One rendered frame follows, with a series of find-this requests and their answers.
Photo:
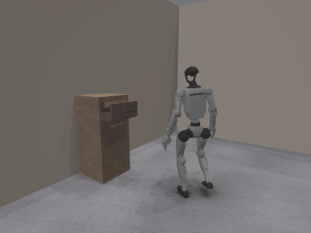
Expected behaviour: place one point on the handle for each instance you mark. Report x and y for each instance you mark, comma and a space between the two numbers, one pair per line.
128, 111
117, 125

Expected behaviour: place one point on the left robot thigh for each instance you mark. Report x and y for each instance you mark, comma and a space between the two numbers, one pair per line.
181, 141

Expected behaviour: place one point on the robot left hand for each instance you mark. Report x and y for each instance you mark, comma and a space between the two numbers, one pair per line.
166, 141

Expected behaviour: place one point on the cabinet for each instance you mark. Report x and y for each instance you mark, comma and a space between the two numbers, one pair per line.
104, 151

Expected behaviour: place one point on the drawer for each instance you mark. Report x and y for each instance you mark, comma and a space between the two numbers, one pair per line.
113, 113

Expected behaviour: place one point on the left robot upper arm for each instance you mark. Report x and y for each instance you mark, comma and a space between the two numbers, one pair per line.
178, 101

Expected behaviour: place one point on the left robot forearm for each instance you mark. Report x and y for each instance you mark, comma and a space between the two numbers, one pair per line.
171, 124

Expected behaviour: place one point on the right robot upper arm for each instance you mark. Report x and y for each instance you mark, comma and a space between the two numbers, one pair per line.
210, 99

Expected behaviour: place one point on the robot right hand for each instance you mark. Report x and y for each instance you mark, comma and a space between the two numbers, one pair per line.
213, 130

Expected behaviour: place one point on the right robot forearm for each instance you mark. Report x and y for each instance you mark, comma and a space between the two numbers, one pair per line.
212, 118

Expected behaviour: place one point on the left robot shin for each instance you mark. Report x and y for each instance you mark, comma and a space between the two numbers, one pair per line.
182, 173

